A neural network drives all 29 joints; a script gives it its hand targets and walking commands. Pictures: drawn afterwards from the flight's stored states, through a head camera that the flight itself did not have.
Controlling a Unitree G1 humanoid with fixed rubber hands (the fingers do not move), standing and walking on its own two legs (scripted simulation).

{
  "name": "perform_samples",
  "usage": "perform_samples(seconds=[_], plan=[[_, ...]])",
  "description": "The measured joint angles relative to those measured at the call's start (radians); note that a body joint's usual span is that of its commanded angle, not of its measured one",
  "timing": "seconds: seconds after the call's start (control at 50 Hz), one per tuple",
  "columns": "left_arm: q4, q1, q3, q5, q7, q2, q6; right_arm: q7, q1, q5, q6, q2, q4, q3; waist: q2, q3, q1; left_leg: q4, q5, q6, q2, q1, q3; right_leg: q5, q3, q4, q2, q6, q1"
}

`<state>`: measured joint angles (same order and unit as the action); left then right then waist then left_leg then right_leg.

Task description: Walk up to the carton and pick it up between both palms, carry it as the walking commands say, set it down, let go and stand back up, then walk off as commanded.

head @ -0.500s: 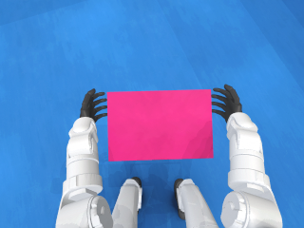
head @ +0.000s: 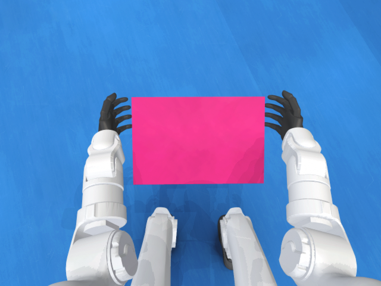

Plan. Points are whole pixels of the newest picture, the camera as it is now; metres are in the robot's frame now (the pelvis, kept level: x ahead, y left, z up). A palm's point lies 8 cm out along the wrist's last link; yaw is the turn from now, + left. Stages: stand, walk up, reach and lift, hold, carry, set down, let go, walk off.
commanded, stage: set down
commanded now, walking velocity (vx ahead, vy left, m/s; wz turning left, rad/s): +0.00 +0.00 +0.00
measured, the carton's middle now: (197, 139) +0.43 +0.00 -0.18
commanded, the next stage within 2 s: none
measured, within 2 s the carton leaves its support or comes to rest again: neither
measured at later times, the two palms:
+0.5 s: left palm (123, 130) +0.44 +0.19 -0.16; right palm (276, 130) +0.44 -0.19 -0.16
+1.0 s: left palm (132, 132) +0.46 +0.19 -0.25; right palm (264, 132) +0.46 -0.19 -0.25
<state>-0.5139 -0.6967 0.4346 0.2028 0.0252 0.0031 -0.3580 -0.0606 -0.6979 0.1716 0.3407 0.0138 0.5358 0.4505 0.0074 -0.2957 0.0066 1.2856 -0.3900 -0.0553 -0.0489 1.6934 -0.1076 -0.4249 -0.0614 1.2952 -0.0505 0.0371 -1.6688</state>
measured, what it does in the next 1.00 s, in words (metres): lowers itself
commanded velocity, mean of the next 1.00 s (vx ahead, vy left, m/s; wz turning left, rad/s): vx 0.00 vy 0.00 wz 0.00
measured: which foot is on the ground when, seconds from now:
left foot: down 0.00-1.00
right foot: down 0.00-1.00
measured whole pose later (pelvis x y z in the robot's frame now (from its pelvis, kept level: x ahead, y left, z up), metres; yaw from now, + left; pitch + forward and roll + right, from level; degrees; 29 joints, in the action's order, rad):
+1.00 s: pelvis -0.05 +0.00 -0.15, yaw -1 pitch +52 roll -1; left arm -0.75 -1.09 0.41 0.10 0.05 0.17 -0.32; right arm 0.03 -1.09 0.09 0.32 0.18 0.75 0.40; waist 0.01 -0.18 0.00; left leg 1.78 -0.44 -0.08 -0.09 2.24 -0.10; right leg -0.48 -0.08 1.80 -0.10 0.08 -2.22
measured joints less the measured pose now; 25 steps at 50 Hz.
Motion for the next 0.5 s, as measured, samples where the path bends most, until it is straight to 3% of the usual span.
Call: perform_samples(seconds=[0.22, 0.5], plan=[[-0.073, -0.087, -0.013, -0.031, -0.003, 0.046, 0.012, 0.039, -0.083, -0.028, -0.014, 0.043, 0.07, -0.017, 0.003, -0.023, -0.005, 0.135, -0.029, -0.005, -0.01, 0.157, -0.001, -0.029, -0.006, 0.133, -0.013, 0.01, -0.157], [-0.142, -0.213, -0.015, -0.048, 0.012, 0.087, 0.015, 0.056, -0.21, -0.046, -0.016, 0.096, 0.148, -0.018, 0.0, 0.007, -0.001, 0.281, -0.044, -0.009, -0.023, 0.32, 0.004, -0.044, -0.018, 0.28, -0.028, 0.025, -0.32]])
